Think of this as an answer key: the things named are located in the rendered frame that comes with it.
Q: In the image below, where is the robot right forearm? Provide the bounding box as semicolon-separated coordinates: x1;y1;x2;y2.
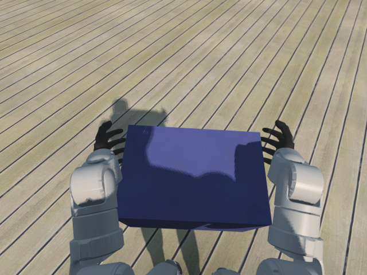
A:
267;148;325;275

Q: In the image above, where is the left robot thigh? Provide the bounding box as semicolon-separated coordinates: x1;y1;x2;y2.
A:
146;262;181;275

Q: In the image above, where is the robot left forearm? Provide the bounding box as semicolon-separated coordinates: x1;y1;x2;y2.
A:
69;148;124;275

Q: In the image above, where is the robot left hand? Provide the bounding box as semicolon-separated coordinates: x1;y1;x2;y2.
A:
93;121;126;164

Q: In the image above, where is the left robot shin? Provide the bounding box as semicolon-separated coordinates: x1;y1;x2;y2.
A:
165;259;179;270

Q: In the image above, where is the robot right hand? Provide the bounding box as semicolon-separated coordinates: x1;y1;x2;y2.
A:
261;120;295;165

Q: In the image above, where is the robot left upper arm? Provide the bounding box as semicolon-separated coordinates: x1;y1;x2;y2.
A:
76;262;135;275

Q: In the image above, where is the carton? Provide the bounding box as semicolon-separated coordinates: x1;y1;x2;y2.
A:
116;125;272;232

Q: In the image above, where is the robot right upper arm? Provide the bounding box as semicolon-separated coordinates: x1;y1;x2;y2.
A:
256;258;319;275

